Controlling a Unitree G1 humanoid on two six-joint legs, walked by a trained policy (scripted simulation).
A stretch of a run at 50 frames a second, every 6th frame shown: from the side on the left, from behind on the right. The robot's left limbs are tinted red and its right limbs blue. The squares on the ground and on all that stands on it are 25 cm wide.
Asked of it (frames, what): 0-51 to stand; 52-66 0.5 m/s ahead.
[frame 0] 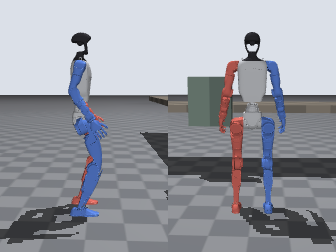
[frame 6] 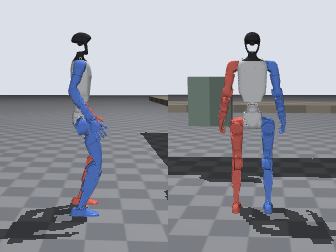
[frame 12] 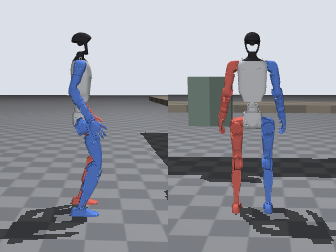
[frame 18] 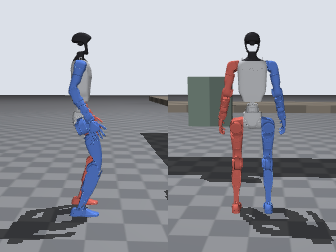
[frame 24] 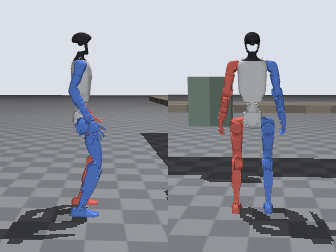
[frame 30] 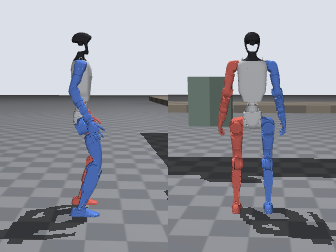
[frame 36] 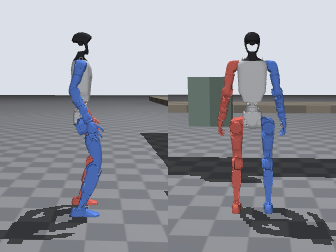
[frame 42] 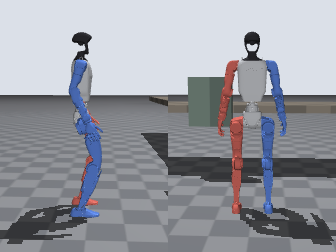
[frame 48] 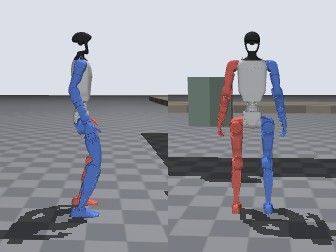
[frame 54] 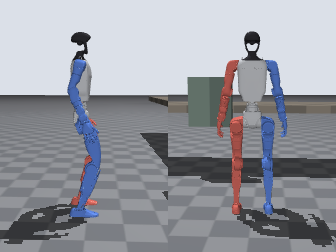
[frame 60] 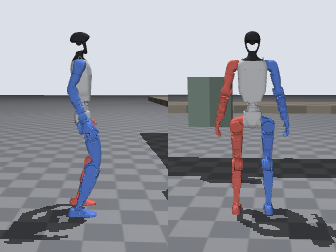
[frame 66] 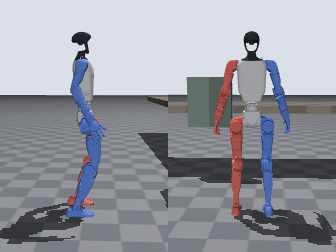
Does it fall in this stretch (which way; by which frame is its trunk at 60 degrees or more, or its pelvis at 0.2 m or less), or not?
no
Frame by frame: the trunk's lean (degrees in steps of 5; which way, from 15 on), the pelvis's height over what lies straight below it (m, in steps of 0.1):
0: 0, 0.8
6: 0, 0.8
12: 0, 0.8
18: 0, 0.8
24: 0, 0.8
30: 0, 0.8
36: 0, 0.8
42: 0, 0.8
48: 0, 0.8
54: 0, 0.8
60: 5, 0.8
66: 5, 0.8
